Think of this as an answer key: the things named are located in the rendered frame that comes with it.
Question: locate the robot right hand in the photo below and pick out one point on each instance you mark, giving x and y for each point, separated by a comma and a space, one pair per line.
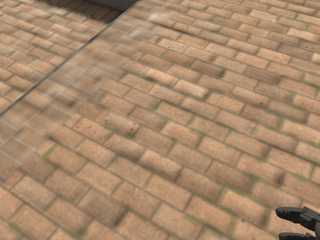
305, 216

